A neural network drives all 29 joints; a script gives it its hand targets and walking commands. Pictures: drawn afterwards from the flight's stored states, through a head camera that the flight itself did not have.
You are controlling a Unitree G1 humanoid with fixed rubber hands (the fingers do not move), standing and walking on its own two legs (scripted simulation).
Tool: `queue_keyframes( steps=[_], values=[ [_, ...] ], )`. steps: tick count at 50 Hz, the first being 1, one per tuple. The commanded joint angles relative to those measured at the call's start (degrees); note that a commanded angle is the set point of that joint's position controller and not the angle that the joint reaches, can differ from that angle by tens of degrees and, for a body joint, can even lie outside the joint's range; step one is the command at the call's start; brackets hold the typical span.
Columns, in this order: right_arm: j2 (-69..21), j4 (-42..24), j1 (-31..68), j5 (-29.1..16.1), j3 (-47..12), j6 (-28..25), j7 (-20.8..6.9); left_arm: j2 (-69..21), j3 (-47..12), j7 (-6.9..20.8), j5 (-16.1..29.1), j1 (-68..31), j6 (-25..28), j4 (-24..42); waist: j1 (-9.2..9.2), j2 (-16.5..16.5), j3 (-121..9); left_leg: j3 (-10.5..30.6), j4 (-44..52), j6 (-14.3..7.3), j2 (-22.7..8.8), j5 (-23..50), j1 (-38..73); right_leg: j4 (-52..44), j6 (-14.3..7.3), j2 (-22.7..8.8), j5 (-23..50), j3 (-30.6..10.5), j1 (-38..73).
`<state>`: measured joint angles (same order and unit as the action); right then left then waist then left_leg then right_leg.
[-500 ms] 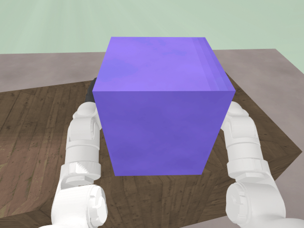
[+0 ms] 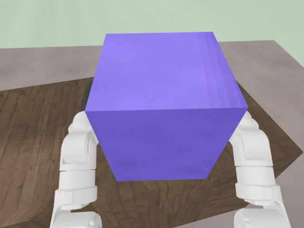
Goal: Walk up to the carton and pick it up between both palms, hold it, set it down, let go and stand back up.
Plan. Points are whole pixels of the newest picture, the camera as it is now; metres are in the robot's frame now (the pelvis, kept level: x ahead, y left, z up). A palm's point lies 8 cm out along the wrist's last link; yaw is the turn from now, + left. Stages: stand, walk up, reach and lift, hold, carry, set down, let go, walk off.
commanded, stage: hold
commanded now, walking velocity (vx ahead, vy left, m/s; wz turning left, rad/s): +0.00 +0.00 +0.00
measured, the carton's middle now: (160, 112) +0.36 -0.01 +0.14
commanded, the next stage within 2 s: none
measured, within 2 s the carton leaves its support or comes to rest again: neither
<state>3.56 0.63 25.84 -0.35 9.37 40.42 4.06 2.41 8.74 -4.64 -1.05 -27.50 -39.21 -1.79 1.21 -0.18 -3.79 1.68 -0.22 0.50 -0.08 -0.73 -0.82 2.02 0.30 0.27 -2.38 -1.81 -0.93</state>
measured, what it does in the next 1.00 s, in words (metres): stands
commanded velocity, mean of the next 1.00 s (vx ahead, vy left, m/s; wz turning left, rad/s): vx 0.00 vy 0.00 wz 0.00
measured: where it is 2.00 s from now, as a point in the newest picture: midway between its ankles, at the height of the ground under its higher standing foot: outside the picture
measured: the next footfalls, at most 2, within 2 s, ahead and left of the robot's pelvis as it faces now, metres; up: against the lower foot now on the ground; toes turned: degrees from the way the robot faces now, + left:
none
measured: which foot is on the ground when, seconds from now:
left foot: down 0.00-1.00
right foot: down 0.00-1.00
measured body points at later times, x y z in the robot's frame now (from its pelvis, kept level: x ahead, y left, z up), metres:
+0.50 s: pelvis -0.06 +0.01 +0.00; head -0.09 +0.01 +0.45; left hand +0.32 +0.18 +0.17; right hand +0.31 -0.17 +0.16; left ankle -0.01 +0.12 -0.76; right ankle -0.02 -0.12 -0.76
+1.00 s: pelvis -0.03 +0.00 +0.00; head -0.05 +0.00 +0.45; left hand +0.36 +0.17 +0.16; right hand +0.36 -0.18 +0.15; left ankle -0.01 +0.12 -0.76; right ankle -0.02 -0.12 -0.76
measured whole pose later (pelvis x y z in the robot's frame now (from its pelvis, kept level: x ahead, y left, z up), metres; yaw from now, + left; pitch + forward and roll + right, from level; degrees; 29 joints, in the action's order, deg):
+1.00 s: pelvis -0.03 +0.00 +0.00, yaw -1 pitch +3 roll +0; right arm 2.5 16.9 35.3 6.5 14.2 37.1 -0.8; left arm 1.8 14.4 -0.1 -7.4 -37.0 -37.2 -16.9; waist 0.0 -0.3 -5.8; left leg 1.0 -6.6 0.5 -0.3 -1.4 -8.0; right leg 6.6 0.0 0.6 -1.8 -1.8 -7.6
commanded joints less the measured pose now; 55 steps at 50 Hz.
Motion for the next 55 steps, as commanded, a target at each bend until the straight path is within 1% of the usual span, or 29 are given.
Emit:
queue_keyframes(
  steps=[1,3,7,9,12,13,15,16,19,20,21,22,25,28,31,33,36,37,38,39,41,42,43,44,45,49,51,52,55],
  values=[
    [-23.50,-10.74,32.66,-4.03,-23.47,-0.70,-7.41,-23.55,-22.13,7.59,6.22,-29.52,0.25,9.58,-0.28,-2.10,-20.60,-0.85,-5.28,1.73,3.34,18.68,8.59,4.48,3.75,2.43,24.89,1.77,5.85],
    [-22.63,-8.07,33.38,-3.50,-21.44,-0.30,-8.00,-23.30,-21.54,8.16,4.96,-30.87,-0.54,7.11,-0.97,0.74,-18.51,-1.56,-5.42,2.00,3.22,15.50,7.14,3.39,3.18,2.58,19.20,1.62,3.46],
    [-23.73,-7.59,36.74,-3.18,-21.00,-0.34,-9.12,-24.10,-20.75,8.92,5.21,-34.81,-0.74,7.45,-0.71,-0.44,-19.29,-1.75,-5.61,1.85,2.67,10.30,4.26,3.00,2.40,3.02,11.61,1.97,1.70],
    [-23.80,-6.40,37.17,-2.96,-20.23,-0.58,-9.49,-24.45,-21.56,9.42,5.53,-37.03,-0.48,8.24,-0.44,0.85,-20.67,-2.08,-6.15,1.92,2.60,8.74,5.15,3.23,1.78,3.10,9.35,2.43,1.16],
    [-24.98,-7.88,39.07,-3.39,-20.64,-1.09,-9.66,-25.24,-22.25,9.92,6.27,-39.38,0.03,9.71,0.26,1.31,-25.08,-2.15,-6.67,2.01,2.52,6.95,6.09,3.33,1.90,3.11,6.98,2.28,0.26],
    [-25.00,-8.50,40.21,-3.66,-20.79,-1.42,-9.66,-25.90,-22.64,10.19,6.33,-39.96,0.19,10.13,-0.15,2.47,-26.69,-2.00,-7.13,1.96,2.40,7.17,5.68,3.82,1.89,3.01,6.38,2.14,0.29],
    [-25.21,-9.36,41.20,-3.50,-21.20,-1.66,-9.54,-26.41,-23.04,10.46,6.40,-40.17,0.44,9.42,0.10,2.31,-26.89,-1.99,-7.05,2.07,2.29,5.08,4.78,4.17,1.78,2.84,4.81,2.20,-0.71],
    [-25.64,-9.76,42.55,-3.47,-21.45,-1.89,-9.50,-26.64,-22.26,10.57,6.17,-40.14,0.53,8.17,-0.47,2.12,-26.48,-2.03,-7.02,1.93,2.31,4.15,4.07,3.98,1.97,2.89,3.40,2.56,-0.55],
    [-25.50,-7.13,43.77,-2.69,-20.43,-2.11,-9.95,-26.42,-20.31,10.77,5.02,-40.48,0.81,4.59,-1.49,1.21,-25.13,-2.23,-6.24,1.52,2.33,-1.50,2.42,3.88,1.76,3.08,-1.12,3.14,-2.35],
    [-25.20,-5.44,43.59,-2.28,-19.90,-2.32,-10.25,-25.55,-19.86,10.94,4.72,-41.30,1.12,3.87,-1.00,1.09,-24.49,-2.55,-6.15,1.35,2.48,-3.76,1.86,3.94,1.70,3.31,-2.82,3.40,-3.01],
    [-25.23,-4.12,43.86,-1.95,-19.44,-2.38,-10.61,-25.62,-18.86,11.02,4.18,-41.07,1.16,2.04,-1.03,-0.67,-23.28,-2.10,-5.84,1.45,2.27,-5.11,0.72,4.29,1.48,3.28,-4.18,3.73,-3.69],
    [-24.95,-2.62,44.41,-1.82,-19.52,-2.59,-10.89,-25.09,-18.94,11.22,3.81,-42.41,1.26,1.99,-1.28,0.36,-22.59,-2.87,-5.90,1.13,2.33,-5.87,0.20,4.30,1.70,3.09,-4.91,3.58,-4.18],
    [-24.91,-0.22,45.18,-0.66,-17.84,-2.78,-11.40,-24.69,-16.55,11.57,2.80,-42.31,1.61,-1.15,-1.12,-1.37,-22.10,-2.68,-5.94,0.89,2.51,-8.68,1.00,4.35,1.70,3.35,-6.99,3.71,-5.14],
    [-24.80,3.66,45.95,0.13,-15.96,-2.94,-12.13,-24.78,-15.66,12.22,2.01,-44.15,1.64,-3.68,-1.19,1.15,-19.29,-2.66,-5.43,1.06,2.45,-11.40,-0.94,4.77,1.33,3.48,-8.30,3.54,-6.30],
    [-25.70,4.30,47.97,-0.05,-16.24,-3.61,-12.57,-25.28,-15.14,12.62,2.53,-46.00,2.25,-4.79,-1.31,0.14,-20.38,-2.48,-6.33,1.05,2.43,-11.29,-0.71,5.40,1.29,3.21,-8.44,3.58,-5.83],
    [-25.54,4.65,48.82,-0.29,-15.08,-4.24,-12.71,-25.38,-14.18,12.62,1.66,-46.11,2.40,-5.74,-1.51,1.78,-19.94,-3.21,-6.32,1.08,2.93,-10.68,-0.11,5.33,1.04,3.24,-7.36,3.31,-6.41],
    [-25.72,6.93,49.49,0.35,-14.55,-4.55,-12.97,-25.70,-13.72,12.80,1.37,-47.90,2.90,-5.78,-1.30,0.47,-21.07,-2.71,-6.83,0.87,2.45,-9.94,0.47,5.26,1.14,3.32,-7.77,3.43,-6.56],
    [-25.95,7.49,49.18,0.75,-14.22,-4.80,-12.99,-26.45,-14.05,12.89,1.37,-48.51,3.08,-5.96,-1.27,1.17,-20.27,-2.98,-7.23,0.74,2.68,-8.98,-0.37,5.50,0.75,3.13,-6.98,3.36,-6.45],
    [-26.32,7.32,49.45,0.76,-14.63,-4.98,-13.02,-26.58,-14.23,12.95,2.09,-48.65,3.33,-5.89,-1.29,-0.63,-20.41,-2.66,-7.65,0.93,2.75,-7.86,0.32,5.74,0.76,3.32,-6.54,3.72,-6.67],
    [-26.00,7.11,50.13,0.86,-14.30,-5.40,-12.81,-26.89,-14.59,12.89,1.92,-48.52,3.44,-6.47,-1.10,0.26,-22.79,-2.79,-7.86,0.98,2.83,-6.37,1.18,5.48,0.73,3.16,-5.30,3.18,-6.40],
    [-26.90,5.93,50.70,0.45,-15.62,-5.95,-12.72,-26.93,-14.44,12.93,1.74,-48.00,3.99,-6.24,-1.52,-0.46,-23.93,-2.99,-8.36,0.83,2.93,-4.09,1.89,5.08,0.99,3.23,-3.64,2.84,-6.25],
    [-27.30,6.13,50.58,0.30,-15.34,-6.18,-12.69,-26.65,-14.53,12.81,1.49,-48.56,4.22,-6.01,-1.10,-0.76,-23.43,-2.63,-8.37,0.91,3.07,-3.07,2.03,5.15,0.74,3.18,-2.04,2.80,-5.90],
    [-27.04,5.35,50.73,0.06,-15.49,-6.42,-12.59,-26.90,-14.40,12.75,1.34,-47.51,4.42,-6.00,-1.37,-0.14,-24.73,-2.79,-8.24,0.74,3.00,-2.03,2.56,5.02,0.97,3.06,-0.86,2.44,-4.25],
    [-27.52,6.25,50.14,0.04,-15.38,-6.57,-12.46,-27.18,-14.87,12.75,1.71,-47.30,4.72,-5.78,-0.80,-0.49,-24.98,-2.61,-8.54,0.97,2.90,-0.41,2.50,5.45,0.75,2.98,1.49,2.48,-3.23],
    [-28.14,5.46,49.80,0.17,-16.85,-6.90,-12.30,-27.45,-15.27,12.74,1.60,-46.66,4.98,-6.22,-1.04,-2.10,-25.34,-2.51,-8.39,0.68,2.96,1.47,1.92,5.74,0.81,2.93,3.76,2.41,-1.38],
    [-28.93,3.36,45.52,-0.75,-18.65,-7.59,-11.56,-28.08,-16.75,12.18,1.54,-42.58,5.58,-4.12,-1.65,0.47,-26.97,-2.32,-7.34,1.26,3.15,9.58,4.07,5.48,1.41,2.52,13.73,1.60,3.69],
    [-29.32,2.40,43.15,-1.33,-19.89,-7.72,-11.03,-27.47,-18.56,11.69,2.32,-41.44,5.94,-1.71,-0.70,-0.26,-26.65,-2.14,-6.71,1.61,3.09,13.82,5.44,5.48,1.55,2.42,18.76,1.49,6.00],
    [-29.13,0.45,42.46,-1.84,-20.80,-7.90,-10.71,-27.50,-19.27,11.35,2.90,-40.71,6.12,-0.28,-0.61,-1.74,-27.03,-2.03,-6.78,1.64,3.19,16.70,6.25,5.54,1.80,2.36,21.69,1.40,6.46],
    [-28.44,-5.33,40.39,-3.37,-23.17,-7.71,-9.63,-27.29,-22.03,10.54,4.34,-36.68,6.02,3.63,-1.29,-1.02,-29.39,-1.33,-6.54,1.62,3.17,25.82,9.04,6.30,2.56,2.48,30.15,0.76,9.85]
  ],
)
